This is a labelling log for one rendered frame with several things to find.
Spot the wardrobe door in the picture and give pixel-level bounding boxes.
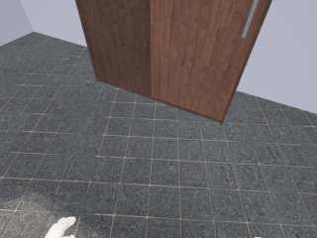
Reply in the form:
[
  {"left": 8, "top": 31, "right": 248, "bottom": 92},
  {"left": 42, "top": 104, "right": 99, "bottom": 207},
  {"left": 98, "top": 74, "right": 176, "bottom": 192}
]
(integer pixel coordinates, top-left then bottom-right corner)
[
  {"left": 81, "top": 0, "right": 152, "bottom": 93},
  {"left": 151, "top": 0, "right": 267, "bottom": 121}
]

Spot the robot left hand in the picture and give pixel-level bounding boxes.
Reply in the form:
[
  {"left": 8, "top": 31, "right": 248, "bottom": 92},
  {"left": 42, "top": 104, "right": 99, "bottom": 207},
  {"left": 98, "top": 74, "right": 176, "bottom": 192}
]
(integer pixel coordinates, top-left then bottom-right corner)
[{"left": 45, "top": 216, "right": 76, "bottom": 238}]

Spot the handle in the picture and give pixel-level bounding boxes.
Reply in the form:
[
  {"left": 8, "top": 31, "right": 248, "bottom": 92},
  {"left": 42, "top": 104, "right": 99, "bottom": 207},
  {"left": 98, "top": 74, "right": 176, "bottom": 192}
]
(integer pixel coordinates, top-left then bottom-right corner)
[{"left": 242, "top": 0, "right": 259, "bottom": 38}]

